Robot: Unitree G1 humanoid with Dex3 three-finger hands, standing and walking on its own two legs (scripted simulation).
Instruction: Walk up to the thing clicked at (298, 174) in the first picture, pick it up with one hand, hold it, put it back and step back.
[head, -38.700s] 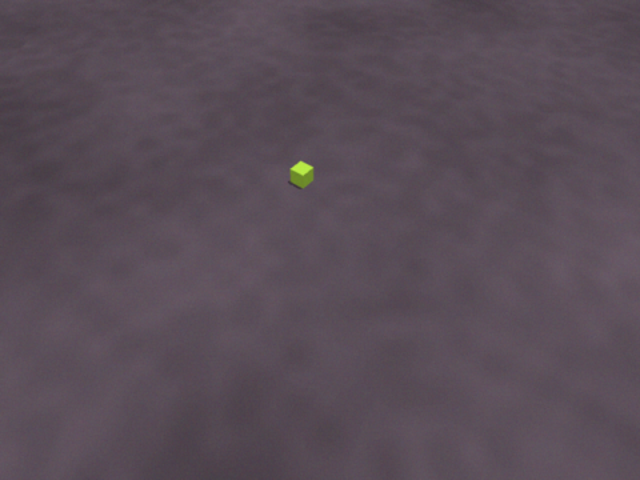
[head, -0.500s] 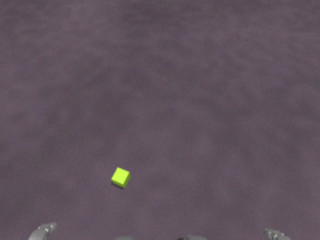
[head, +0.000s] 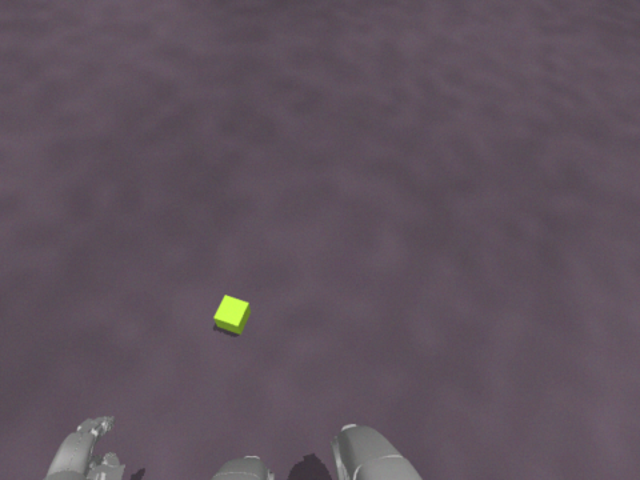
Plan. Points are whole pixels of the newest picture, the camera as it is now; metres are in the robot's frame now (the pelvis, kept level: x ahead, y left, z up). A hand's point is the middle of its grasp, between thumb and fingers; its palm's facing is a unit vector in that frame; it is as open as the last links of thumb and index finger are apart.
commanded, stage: step back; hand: left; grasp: from above
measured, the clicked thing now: (232, 314) +0.57 +0.22 -0.72
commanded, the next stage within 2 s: none
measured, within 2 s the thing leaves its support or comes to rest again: neither
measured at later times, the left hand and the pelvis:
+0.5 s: hand out of the picture +0.03 +0.25 -0.14, palm faces +0.00 -0.92 -0.39, open 7.4 cm; pelvis -0.13 -0.01 -0.01, yaw +2 degrees
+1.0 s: hand out of the picture -0.22 +0.21 -0.15, palm faces -0.05 -0.91 -0.40, open 7.4 cm; pelvis -0.29 -0.05 -0.01, yaw -3 degrees
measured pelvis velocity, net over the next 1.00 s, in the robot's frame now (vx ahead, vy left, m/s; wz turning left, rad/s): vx -0.29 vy -0.05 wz -0.05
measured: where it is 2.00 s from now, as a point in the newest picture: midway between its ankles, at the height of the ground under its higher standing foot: outside the picture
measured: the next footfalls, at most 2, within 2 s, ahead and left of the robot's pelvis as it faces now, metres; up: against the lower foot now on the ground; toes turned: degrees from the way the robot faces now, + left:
right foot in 0.16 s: +0.00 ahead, -0.14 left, +0.00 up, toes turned +2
left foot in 0.50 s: -0.11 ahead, +0.10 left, +0.00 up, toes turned -2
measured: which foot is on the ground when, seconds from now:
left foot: down 0.00-0.18, up 0.20-0.48, down 0.50-0.94, up 0.96-1.00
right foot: up 0.00-0.14, down 0.16-0.54, up 0.56-0.88, down 0.90-1.00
